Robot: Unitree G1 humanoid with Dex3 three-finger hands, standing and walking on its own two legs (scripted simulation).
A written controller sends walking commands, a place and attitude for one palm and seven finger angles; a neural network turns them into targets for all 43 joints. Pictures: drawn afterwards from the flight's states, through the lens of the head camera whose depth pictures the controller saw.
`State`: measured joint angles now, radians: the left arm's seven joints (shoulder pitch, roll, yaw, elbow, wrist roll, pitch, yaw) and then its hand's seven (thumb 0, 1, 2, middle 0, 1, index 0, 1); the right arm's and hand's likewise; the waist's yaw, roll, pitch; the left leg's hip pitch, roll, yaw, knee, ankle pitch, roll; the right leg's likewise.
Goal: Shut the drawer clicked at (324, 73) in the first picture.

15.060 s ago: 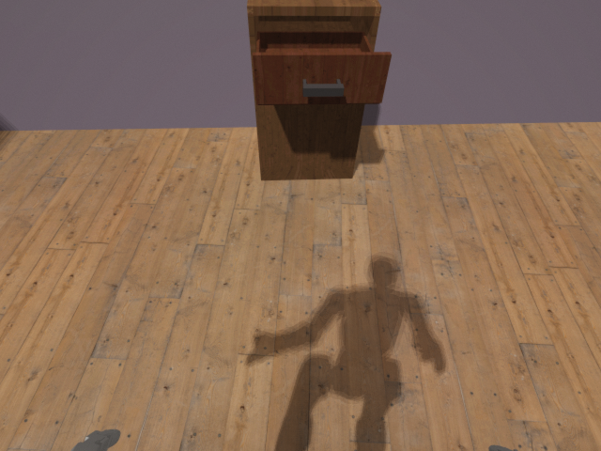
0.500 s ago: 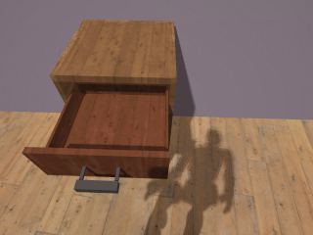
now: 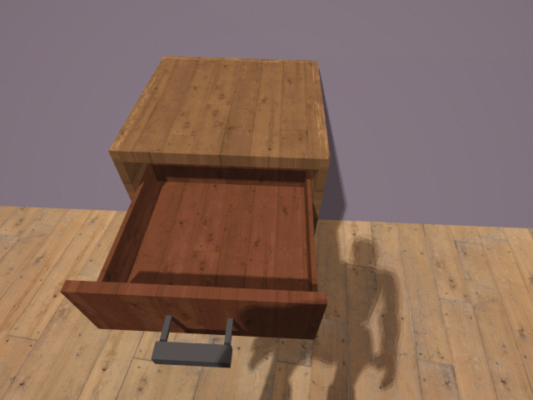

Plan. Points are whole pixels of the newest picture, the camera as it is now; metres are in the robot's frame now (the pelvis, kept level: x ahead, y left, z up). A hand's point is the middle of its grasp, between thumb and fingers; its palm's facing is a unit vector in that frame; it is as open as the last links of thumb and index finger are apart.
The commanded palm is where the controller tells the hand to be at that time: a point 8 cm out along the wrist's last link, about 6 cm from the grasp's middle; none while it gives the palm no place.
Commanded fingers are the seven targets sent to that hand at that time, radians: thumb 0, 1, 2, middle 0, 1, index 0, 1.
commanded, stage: come to a stop and stand still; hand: left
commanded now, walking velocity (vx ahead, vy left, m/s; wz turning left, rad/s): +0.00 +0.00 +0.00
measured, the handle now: (196, 338) +0.23 +0.14 -0.08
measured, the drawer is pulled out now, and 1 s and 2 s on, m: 0.30 0.30 0.30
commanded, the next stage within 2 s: look again from close up in 0.20 s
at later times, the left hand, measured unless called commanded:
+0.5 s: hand out of the picture +0.00 +0.17 -0.17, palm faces +0.02 -0.98 -0.19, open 7.3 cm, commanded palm none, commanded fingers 0.00 0.90 0.90 -0.20 -0.30 -0.20 -0.30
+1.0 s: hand out of the picture +0.07 +0.18 -0.10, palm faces +0.19 -0.95 -0.25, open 7.1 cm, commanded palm +0.06 +0.21 -0.06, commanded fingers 0.00 0.90 0.90 -0.34 -0.45 -0.34 -0.45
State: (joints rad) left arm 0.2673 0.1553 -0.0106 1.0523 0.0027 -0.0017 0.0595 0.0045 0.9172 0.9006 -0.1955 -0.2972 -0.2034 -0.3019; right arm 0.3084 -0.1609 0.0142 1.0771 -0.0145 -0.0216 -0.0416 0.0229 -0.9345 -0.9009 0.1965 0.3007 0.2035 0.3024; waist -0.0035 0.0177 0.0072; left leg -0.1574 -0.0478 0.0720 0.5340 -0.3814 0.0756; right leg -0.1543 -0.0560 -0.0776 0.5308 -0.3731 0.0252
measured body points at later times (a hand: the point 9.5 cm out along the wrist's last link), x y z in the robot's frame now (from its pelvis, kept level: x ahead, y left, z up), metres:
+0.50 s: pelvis -0.01 +0.00 +0.01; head +0.00 +0.01 +0.46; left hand +0.00 +0.22 -0.15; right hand -0.01 -0.23 -0.15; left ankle -0.06 +0.07 -0.73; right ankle -0.06 -0.14 -0.73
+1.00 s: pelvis -0.03 -0.01 +0.01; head -0.02 -0.01 +0.46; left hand +0.06 +0.23 -0.08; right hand +0.00 -0.25 -0.13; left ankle -0.06 +0.07 -0.73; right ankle -0.06 -0.13 -0.73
